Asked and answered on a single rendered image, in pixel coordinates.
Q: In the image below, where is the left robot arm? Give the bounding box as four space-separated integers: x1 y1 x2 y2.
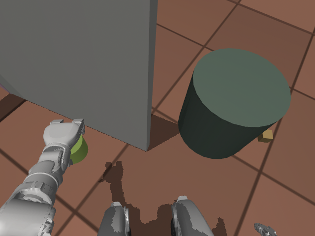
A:
0 143 71 236

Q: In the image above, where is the left robot hand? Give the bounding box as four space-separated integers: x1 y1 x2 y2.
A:
43 118 85 167

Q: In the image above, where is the right robot hand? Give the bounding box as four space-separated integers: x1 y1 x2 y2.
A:
254 223 277 236

